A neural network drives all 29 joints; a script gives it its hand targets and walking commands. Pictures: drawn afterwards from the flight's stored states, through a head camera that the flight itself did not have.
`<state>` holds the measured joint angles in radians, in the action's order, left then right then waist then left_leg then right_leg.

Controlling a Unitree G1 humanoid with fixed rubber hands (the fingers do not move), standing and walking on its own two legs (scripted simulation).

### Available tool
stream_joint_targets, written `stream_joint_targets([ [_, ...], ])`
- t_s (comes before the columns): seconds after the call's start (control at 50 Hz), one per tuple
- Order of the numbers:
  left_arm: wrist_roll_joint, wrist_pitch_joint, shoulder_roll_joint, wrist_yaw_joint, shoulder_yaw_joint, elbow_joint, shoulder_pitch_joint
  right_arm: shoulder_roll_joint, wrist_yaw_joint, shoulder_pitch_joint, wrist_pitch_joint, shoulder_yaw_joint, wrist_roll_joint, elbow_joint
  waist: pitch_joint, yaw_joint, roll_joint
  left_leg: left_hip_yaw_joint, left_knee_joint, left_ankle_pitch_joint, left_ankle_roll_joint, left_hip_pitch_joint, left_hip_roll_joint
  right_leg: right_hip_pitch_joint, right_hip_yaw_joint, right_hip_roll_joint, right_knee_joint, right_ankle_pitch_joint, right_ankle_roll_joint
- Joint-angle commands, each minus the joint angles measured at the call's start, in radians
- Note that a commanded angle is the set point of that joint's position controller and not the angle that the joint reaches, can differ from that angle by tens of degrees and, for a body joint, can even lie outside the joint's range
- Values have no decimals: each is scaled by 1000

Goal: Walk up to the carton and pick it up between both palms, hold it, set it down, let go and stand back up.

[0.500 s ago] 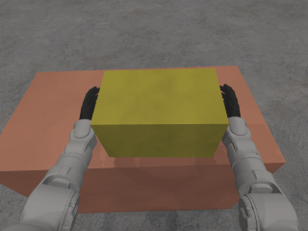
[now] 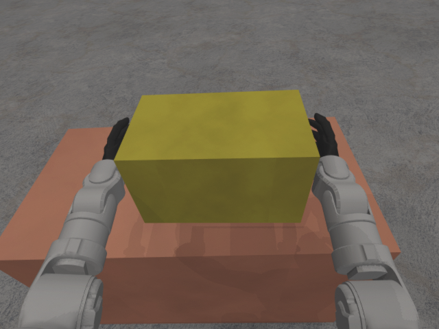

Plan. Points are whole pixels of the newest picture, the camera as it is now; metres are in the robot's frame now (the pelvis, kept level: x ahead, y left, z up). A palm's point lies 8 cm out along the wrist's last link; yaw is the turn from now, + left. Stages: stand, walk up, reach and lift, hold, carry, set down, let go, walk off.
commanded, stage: reach and lift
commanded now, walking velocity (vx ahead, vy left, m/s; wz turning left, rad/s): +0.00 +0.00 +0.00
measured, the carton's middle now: (219, 157) +0.39 -0.01 +0.12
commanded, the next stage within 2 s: hold in 0.86 s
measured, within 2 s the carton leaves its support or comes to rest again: neither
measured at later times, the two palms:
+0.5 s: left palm (94, 169) +0.36 +0.21 +0.14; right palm (313, 157) +0.36 -0.18 +0.14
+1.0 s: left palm (91, 154) +0.38 +0.21 +0.17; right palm (314, 143) +0.37 -0.18 +0.16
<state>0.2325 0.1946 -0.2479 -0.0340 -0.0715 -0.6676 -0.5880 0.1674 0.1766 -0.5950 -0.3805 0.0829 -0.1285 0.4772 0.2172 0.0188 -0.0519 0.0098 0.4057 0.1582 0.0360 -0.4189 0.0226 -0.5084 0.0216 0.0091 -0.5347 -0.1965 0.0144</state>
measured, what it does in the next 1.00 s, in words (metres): stands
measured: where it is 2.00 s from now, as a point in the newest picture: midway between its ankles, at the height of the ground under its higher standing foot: outside the picture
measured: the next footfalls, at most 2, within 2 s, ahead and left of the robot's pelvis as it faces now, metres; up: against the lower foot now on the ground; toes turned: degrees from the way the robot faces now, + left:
none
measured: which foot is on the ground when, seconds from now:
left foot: down 0.00-1.00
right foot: down 0.00-1.00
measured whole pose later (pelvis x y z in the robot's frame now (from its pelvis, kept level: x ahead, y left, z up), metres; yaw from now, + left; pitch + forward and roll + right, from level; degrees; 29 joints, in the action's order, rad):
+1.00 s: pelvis -0.01 +0.02 +0.01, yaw +0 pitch +7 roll +2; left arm 0.14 0.46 -0.23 -0.02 -0.17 -0.49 -0.62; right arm 0.17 0.17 -0.65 -0.49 0.09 -0.13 0.46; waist 0.19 0.02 -0.01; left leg 0.01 0.36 0.12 0.04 -0.35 0.02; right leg -0.42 0.02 0.01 -0.45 -0.15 0.02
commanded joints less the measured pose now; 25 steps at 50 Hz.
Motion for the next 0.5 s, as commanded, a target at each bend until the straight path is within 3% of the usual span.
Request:
stream_joint_targets([
  [0.0,-90,16,540,223,196,545,-712,-763,-130,-701,55,-500,-165,-384,511,-25,237,24,-85,-175,-103,111,-131,732,-128,22,107,621,-100],
  [0.02,-79,19,544,229,206,584,-735,-775,-131,-710,52,-522,-180,-398,527,-22,247,20,-95,-167,-116,124,-123,740,-126,16,114,632,-97],
  [0.06,-103,43,537,230,175,546,-730,-761,-138,-727,39,-502,-178,-372,490,-40,225,20,-112,-162,-112,138,-119,713,-110,7,129,584,-88],
  [0.08,-117,50,509,230,156,489,-781,-764,-147,-787,31,-496,-175,-351,465,-56,220,17,-117,-104,-110,108,-128,700,-122,19,149,461,-92],
  [0.1,-98,43,534,233,163,530,-799,-780,-149,-808,42,-496,-170,-409,503,-50,247,17,-122,-111,-121,131,-117,707,-114,8,154,454,-82],
  [0.16,-83,63,565,217,195,537,-853,-767,-167,-865,43,-469,-169,-398,504,-54,201,23,-135,-119,-114,139,-107,658,-84,-17,156,372,-60],
  [0.18,-79,65,565,217,189,534,-839,-782,-161,-853,41,-481,-167,-416,537,-54,204,12,-116,-139,-120,151,-112,687,-99,-7,163,407,-58],
  [0.22,-89,69,549,200,171,541,-900,-775,-179,-860,24,-464,-174,-339,481,-77,175,15,-127,-98,-114,137,-112,633,-83,-15,165,284,-58],
  [0.24,-94,72,531,201,142,472,-928,-784,-185,-899,27,-448,-165,-325,460,-79,203,10,-142,-39,-123,123,-109,621,-93,-8,184,211,-56],
  [0.26,-98,79,530,200,136,460,-950,-760,-194,-899,30,-427,-155,-293,447,-76,199,14,-148,-9,-129,115,-99,602,-82,-18,185,135,-43],
  [0.28,-86,90,569,188,156,505,-908,-750,-200,-921,34,-427,-175,-339,491,-73,178,17,-137,-69,-114,146,-94,602,-73,-27,187,155,-37],
  [0.3,-61,91,584,185,189,490,-939,-784,-201,-932,40,-451,-173,-375,516,-74,195,16,-127,-76,-111,132,-102,621,-78,-22,187,173,-42],
  [0.32,-70,98,591,178,195,438,-963,-743,-205,-947,37,-404,-160,-292,457,-60,135,20,-136,-35,-100,133,-100,557,-64,-27,192,104,-37],
  [0.34,-66,98,577,173,180,437,-984,-748,-214,-992,40,-405,-171,-308,464,-79,178,23,-134,-27,-114,142,-94,526,-61,-34,201,68,-36],
  [0.36,-71,96,589,169,190,465,-1038,-759,-217,-968,41,-372,-152,-262,482,-56,135,19,-127,9,-101,146,-96,517,-84,-21,213,-1,-31],
  [0.38,-69,106,577,161,179,470,-1029,-759,-223,-972,48,-386,-166,-286,463,-77,127,17,-144,20,-103,125,-94,530,-73,-24,208,-2,-30],
  [0.42,-57,106,585,159,172,402,-1035,-763,-229,-979,42,-361,-154,-250,446,-60,157,20,-144,47,-105,112,-96,517,-72,-23,217,-21,-32],
  [0.44,-37,99,613,154,207,480,-1060,-779,-231,-992,55,-372,-165,-290,529,-52,151,22,-128,-5,-97,143,-97,542,-64,-32,202,37,-32],
  [0.48,-42,113,614,150,221,477,-1022,-757,-227,-971,56,-377,-171,-295,520,-43,118,23,-130,-39,-86,180,-95,533,-44,-36,203,97,-34],
])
